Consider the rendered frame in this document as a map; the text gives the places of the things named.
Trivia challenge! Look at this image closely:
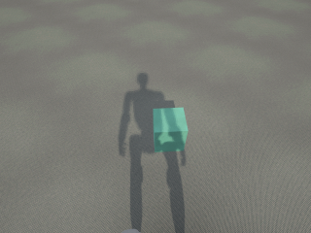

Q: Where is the carton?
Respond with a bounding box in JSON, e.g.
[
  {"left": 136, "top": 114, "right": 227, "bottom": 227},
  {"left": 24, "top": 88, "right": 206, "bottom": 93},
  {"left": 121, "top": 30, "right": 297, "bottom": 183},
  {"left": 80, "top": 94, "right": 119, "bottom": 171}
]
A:
[{"left": 153, "top": 107, "right": 189, "bottom": 152}]

